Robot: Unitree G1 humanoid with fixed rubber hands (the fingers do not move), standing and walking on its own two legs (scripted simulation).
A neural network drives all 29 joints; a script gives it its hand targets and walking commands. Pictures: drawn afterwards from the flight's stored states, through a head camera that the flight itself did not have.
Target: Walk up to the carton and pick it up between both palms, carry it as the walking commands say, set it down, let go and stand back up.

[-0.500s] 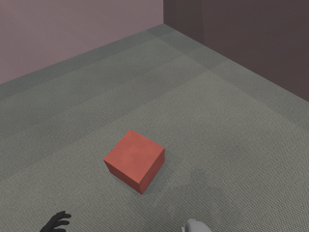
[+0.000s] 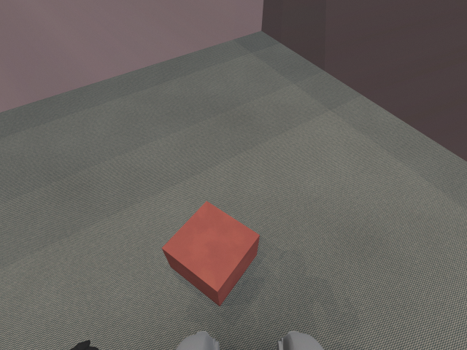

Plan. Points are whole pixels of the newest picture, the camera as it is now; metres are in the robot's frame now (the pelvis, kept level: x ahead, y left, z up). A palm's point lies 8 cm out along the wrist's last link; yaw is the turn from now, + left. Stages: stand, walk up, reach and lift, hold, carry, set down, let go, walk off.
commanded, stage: walk up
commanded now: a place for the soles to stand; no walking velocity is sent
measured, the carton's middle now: (212, 251) +0.56 +0.11 -0.63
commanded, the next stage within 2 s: none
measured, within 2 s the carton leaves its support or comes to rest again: neither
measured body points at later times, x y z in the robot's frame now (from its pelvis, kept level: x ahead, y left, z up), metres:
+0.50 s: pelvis +0.02 -0.01 +0.00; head +0.06 -0.02 +0.45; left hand +0.13 +0.30 -0.09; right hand +0.10 -0.33 -0.11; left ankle +0.06 +0.09 -0.70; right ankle +0.03 -0.14 -0.70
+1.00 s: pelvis +0.03 +0.01 +0.00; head +0.06 +0.00 +0.44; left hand +0.08 +0.35 -0.09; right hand +0.17 -0.30 -0.10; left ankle +0.05 +0.13 -0.64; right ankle +0.03 -0.14 -0.69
